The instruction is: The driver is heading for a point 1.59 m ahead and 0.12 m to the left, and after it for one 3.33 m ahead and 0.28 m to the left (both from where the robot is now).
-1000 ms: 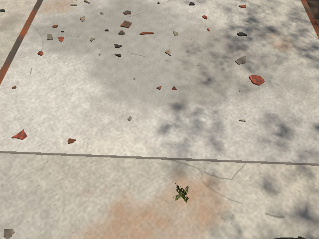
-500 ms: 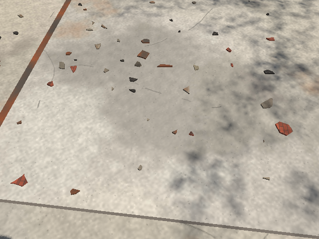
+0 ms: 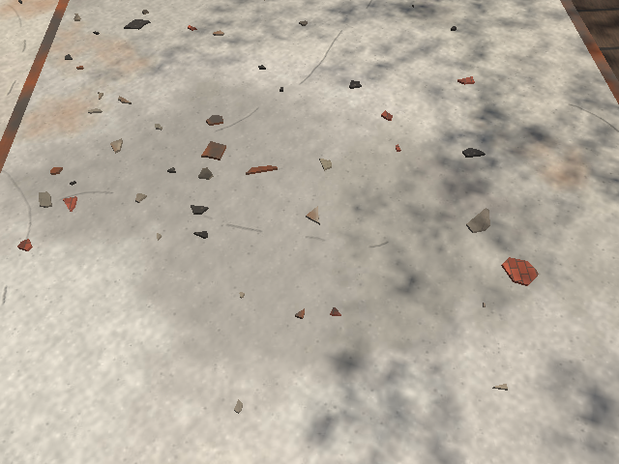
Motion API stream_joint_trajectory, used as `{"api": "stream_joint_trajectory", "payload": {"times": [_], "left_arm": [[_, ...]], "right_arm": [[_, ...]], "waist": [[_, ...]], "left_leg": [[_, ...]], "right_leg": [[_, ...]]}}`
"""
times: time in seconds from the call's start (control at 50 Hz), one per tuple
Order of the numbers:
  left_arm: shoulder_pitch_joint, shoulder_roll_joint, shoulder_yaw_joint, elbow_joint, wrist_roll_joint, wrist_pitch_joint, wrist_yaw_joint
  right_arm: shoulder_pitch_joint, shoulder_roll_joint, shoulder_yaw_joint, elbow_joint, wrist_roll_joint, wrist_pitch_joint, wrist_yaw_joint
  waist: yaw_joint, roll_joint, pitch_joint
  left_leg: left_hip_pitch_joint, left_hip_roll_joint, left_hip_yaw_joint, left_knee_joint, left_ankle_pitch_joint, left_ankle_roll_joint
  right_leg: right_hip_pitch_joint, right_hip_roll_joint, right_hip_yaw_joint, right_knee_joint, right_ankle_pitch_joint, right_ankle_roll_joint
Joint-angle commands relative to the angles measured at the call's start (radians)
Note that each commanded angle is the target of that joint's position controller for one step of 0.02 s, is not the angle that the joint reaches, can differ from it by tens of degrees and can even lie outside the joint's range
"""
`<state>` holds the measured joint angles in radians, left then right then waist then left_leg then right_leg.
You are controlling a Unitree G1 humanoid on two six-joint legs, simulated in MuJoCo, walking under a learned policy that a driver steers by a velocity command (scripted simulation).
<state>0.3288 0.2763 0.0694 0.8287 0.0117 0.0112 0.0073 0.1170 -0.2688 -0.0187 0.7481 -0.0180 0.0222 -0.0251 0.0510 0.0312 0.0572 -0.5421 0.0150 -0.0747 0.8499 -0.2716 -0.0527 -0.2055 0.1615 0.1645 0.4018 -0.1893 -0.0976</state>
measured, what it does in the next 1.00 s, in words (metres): steps on the spot: left foot, then right foot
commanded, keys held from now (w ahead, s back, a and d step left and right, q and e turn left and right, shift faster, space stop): e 0.22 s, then no key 0.06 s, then q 0.72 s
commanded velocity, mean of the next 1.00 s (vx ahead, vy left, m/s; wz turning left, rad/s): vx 0.02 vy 0.00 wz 0.04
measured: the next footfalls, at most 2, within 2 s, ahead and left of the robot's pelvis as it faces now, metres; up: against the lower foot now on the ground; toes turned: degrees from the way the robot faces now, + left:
left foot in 0.14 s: +0.11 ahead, +0.12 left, +0.00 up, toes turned -10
right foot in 0.54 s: +0.02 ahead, -0.08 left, +0.00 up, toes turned -4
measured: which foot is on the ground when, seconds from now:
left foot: up 0.00-0.12, down 0.14-0.54, up 0.56-0.86, down 0.88-1.00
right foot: down 0.00-0.14, up 0.16-0.52, down 0.54-0.88, up 0.90-1.00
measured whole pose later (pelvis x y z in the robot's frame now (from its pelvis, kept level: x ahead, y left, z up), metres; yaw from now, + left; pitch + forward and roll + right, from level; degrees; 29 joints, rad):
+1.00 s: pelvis -0.01 +0.07 +0.00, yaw +8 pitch -1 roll -1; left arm 0.16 0.31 0.05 0.83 0.02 0.06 0.03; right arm 0.22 -0.29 -0.06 0.77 0.00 0.04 0.01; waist 0.00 -0.05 0.09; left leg -0.22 -0.07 -0.02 0.51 -0.27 0.08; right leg -0.39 -0.02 -0.01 1.01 -0.47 0.01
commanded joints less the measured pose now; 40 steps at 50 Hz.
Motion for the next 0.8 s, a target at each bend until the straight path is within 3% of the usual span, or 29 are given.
{"api": "stream_joint_trajectory", "payload": {"times": [0.02,0.08,0.12,0.14,0.16,0.18,0.2,0.22,0.26,0.3,0.38,0.4,0.44,0.5,0.52,0.54,0.56,0.58,0.6,0.62,0.64,0.7,0.76,0.8], "left_arm": [[0.044,0.172,0.046,-0.052,0.009,0.007,0.008],[-0.006,0.181,0.051,-0.071,0.006,0.016,0.007],[-0.084,0.174,0.048,-0.094,-0.013,0.020,0.008],[-0.057,0.121,0.033,-0.108,-0.022,0.017,0.008],[0.039,0.067,0.022,-0.122,-0.025,0.018,0.012],[0.051,0.166,0.044,-0.090,0.014,0.029,0.018],[0.027,0.180,0.052,-0.080,0.019,0.034,0.014],[0.009,0.172,0.054,-0.071,0.016,0.043,0.006],[-0.009,0.149,0.045,-0.074,0.005,0.056,-0.016],[-0.035,0.131,0.034,-0.077,-0.006,0.059,-0.022],[-0.070,0.068,-0.003,-0.059,-0.002,0.068,-0.009],[-0.079,0.060,-0.012,-0.051,0.001,0.071,-0.003],[-0.114,0.080,-0.014,-0.047,-0.005,0.072,0.014],[-0.059,0.089,-0.016,-0.015,-0.011,0.050,0.033],[-0.047,0.110,-0.013,-0.009,-0.004,0.035,0.040],[-0.041,0.158,-0.006,-0.012,0.012,0.021,0.047],[-0.097,0.240,0.013,-0.018,0.010,0.022,0.046],[-0.128,0.209,0.012,-0.027,0.008,0.021,0.040],[-0.147,0.155,-0.002,-0.040,0.013,0.016,0.036],[-0.182,0.120,-0.013,-0.048,0.011,0.017,0.037],[-0.202,0.103,-0.019,-0.052,0.011,0.016,0.042],[-0.180,0.117,-0.015,-0.046,0.011,0.014,0.046],[-0.149,0.147,-0.003,-0.035,0.011,0.014,0.038],[-0.145,0.175,0.008,-0.033,0.015,0.015,0.028]], "right_arm": [[-0.025,-0.100,-0.021,-0.077,0.012,-0.019,-0.011],[0.014,-0.111,-0.019,-0.075,0.023,-0.031,-0.017],[0.103,-0.116,-0.021,-0.054,0.012,-0.045,-0.026],[0.121,-0.173,-0.033,-0.056,-0.001,-0.051,-0.036],[0.047,-0.269,-0.047,-0.087,0.001,-0.038,-0.036],[0.120,-0.225,-0.048,-0.071,0.014,-0.023,-0.029],[0.110,-0.165,-0.030,-0.076,0.014,-0.019,-0.025],[0.059,-0.131,-0.021,-0.085,0.011,-0.016,-0.024],[0.031,-0.130,-0.020,-0.090,-0.003,-0.016,-0.025],[0.072,-0.131,-0.023,-0.073,-0.006,-0.022,-0.018],[0.085,-0.100,-0.006,-0.028,-0.001,-0.043,-0.004],[0.080,-0.107,-0.005,-0.019,-0.001,-0.042,0.003],[0.122,-0.164,-0.025,0.005,-0.006,-0.029,0.015],[0.126,-0.202,-0.047,0.022,0.009,-0.010,0.026],[0.129,-0.191,-0.048,0.022,0.013,-0.009,0.025],[0.129,-0.153,-0.040,0.008,0.021,-0.013,0.026],[0.118,-0.082,-0.025,-0.019,0.035,-0.014,0.027],[0.112,-0.117,-0.034,-0.004,0.018,-0.003,0.014],[0.118,-0.146,-0.052,0.009,0.012,0.010,0.011],[0.145,-0.145,-0.061,0.027,0.011,0.022,0.013],[0.163,-0.136,-0.065,0.034,0.007,0.031,0.018],[0.153,-0.107,-0.060,0.031,0.002,0.040,0.038],[0.098,-0.085,-0.051,0.000,0.012,0.044,0.052],[0.093,-0.094,-0.053,-0.014,0.018,0.045,0.056]], "waist": [[-0.004,-0.131,-0.093],[-0.027,-0.150,-0.089],[-0.091,-0.135,-0.081],[-0.073,-0.008,-0.118],[0.002,0.228,-0.124],[-0.040,0.145,-0.161],[-0.026,0.066,-0.126],[-0.012,0.039,-0.082],[-0.012,0.122,-0.073],[-0.035,0.125,-0.093],[-0.040,0.130,-0.111],[-0.042,0.151,-0.108],[-0.072,0.184,-0.086],[-0.031,0.144,-0.081],[-0.028,0.115,-0.094],[-0.033,0.029,-0.124],[-0.063,-0.191,-0.084],[-0.029,-0.252,-0.072],[-0.035,-0.191,-0.031],[-0.063,-0.144,-0.011],[-0.080,-0.150,0.002],[-0.063,-0.188,-0.014],[-0.028,-0.201,-0.040],[-0.022,-0.215,-0.057]], "left_leg": [[0.000,-0.032,-0.003,-0.057,-0.062,0.014],[0.121,-0.056,-0.017,-0.215,-0.086,0.038],[0.332,-0.037,-0.023,-0.486,0.075,0.057],[0.467,0.133,-0.156,-0.562,0.162,0.099],[0.554,0.383,-0.431,-0.560,0.535,0.222],[0.521,0.424,-0.438,-0.516,0.663,0.318],[0.475,0.373,-0.341,-0.510,0.662,0.311],[0.424,0.300,-0.228,-0.520,0.595,0.276],[0.406,0.207,-0.111,-0.520,0.591,0.235],[0.419,0.189,-0.080,-0.510,0.645,0.246],[0.431,0.178,-0.090,-0.520,0.543,0.247],[0.417,0.165,-0.098,-0.524,0.490,0.242],[0.410,0.154,-0.154,-0.511,0.467,0.249],[0.376,0.152,-0.215,-0.459,0.492,0.219],[0.311,0.143,-0.228,-0.444,0.432,0.183],[0.210,0.107,-0.199,-0.389,0.295,0.141],[0.104,-0.046,-0.041,-0.280,0.033,0.099],[0.129,-0.082,0.050,-0.075,-0.252,0.091],[0.106,-0.072,0.041,0.103,-0.309,0.089],[0.104,-0.063,0.032,0.189,-0.286,0.084],[0.096,-0.053,0.031,0.218,-0.248,0.077],[0.071,-0.043,0.066,0.130,-0.206,0.041],[0.141,-0.031,0.099,-0.033,-0.209,0.039],[0.198,-0.036,0.124,-0.114,-0.206,0.052]], "right_leg": [[0.141,-0.295,0.273,0.017,0.608,-0.123],[0.126,-0.277,0.341,0.049,0.589,-0.098],[0.020,-0.211,0.338,0.104,0.413,-0.022],[-0.073,-0.144,0.247,0.232,0.140,0.034],[-0.262,0.038,0.030,0.405,-0.407,0.083],[-0.272,-0.002,-0.047,0.617,-0.494,0.096],[-0.273,-0.036,-0.043,0.703,-0.431,0.103],[-0.267,-0.063,-0.048,0.738,-0.361,0.117],[-0.264,-0.062,-0.065,0.770,-0.281,0.141],[-0.250,-0.042,-0.059,0.752,-0.257,0.151],[-0.138,-0.071,-0.049,0.439,-0.254,0.142],[-0.085,-0.092,-0.099,0.339,-0.270,0.138],[-0.044,-0.080,-0.152,0.224,-0.267,0.128],[0.056,-0.085,-0.162,-0.031,-0.081,0.096],[0.144,-0.126,-0.118,-0.096,-0.002,0.078],[0.243,-0.246,-0.021,-0.110,-0.002,0.049],[0.201,-0.397,0.116,-0.124,0.151,-0.036],[0.099,-0.512,0.156,-0.133,0.242,-0.135],[0.052,-0.516,0.132,-0.143,0.330,-0.173],[0.024,-0.478,0.065,-0.132,0.371,-0.161],[0.021,-0.440,0.003,-0.119,0.399,-0.134],[0.119,-0.391,-0.079,-0.077,0.428,-0.103],[0.146,-0.416,-0.096,-0.040,0.433,-0.102],[0.141,-0.436,-0.098,-0.009,0.449,-0.097]]}}
Velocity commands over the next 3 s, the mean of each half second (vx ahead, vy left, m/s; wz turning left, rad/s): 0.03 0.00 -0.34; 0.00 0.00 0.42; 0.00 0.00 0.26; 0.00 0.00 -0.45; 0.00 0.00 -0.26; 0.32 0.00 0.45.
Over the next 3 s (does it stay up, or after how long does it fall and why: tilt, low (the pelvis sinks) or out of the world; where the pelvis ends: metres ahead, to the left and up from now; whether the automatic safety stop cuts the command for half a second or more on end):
stays up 0.08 0.12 -0.01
